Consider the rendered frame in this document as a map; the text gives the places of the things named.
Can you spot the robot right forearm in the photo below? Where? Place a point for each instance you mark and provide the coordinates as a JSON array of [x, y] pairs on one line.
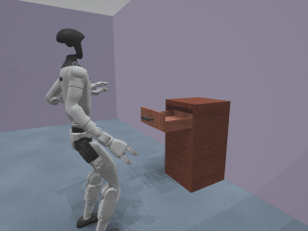
[[83, 122]]

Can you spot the robot left forearm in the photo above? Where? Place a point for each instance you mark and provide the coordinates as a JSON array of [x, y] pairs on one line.
[[61, 98]]

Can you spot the left robot thigh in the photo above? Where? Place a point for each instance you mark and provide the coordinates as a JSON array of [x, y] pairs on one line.
[[94, 178]]

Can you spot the cabinet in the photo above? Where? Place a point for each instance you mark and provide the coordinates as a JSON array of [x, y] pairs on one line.
[[195, 157]]

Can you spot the robot right hand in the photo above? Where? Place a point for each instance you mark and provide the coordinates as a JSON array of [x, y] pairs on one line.
[[118, 147]]

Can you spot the robot left hand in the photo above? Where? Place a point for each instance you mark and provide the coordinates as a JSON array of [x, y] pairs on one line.
[[95, 91]]

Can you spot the handle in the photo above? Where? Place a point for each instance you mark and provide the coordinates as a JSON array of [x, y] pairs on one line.
[[146, 118]]

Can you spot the right robot thigh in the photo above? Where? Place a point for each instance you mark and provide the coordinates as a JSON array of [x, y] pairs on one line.
[[103, 162]]

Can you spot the right robot upper arm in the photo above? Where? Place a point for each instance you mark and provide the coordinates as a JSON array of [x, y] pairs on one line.
[[77, 77]]

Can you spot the robot thigh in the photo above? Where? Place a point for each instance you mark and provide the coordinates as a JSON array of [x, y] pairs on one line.
[[94, 178], [103, 162]]

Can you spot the drawer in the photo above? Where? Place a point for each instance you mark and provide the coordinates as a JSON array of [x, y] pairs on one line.
[[167, 121]]

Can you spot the left robot upper arm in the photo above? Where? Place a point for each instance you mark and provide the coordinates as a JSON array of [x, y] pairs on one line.
[[53, 95]]

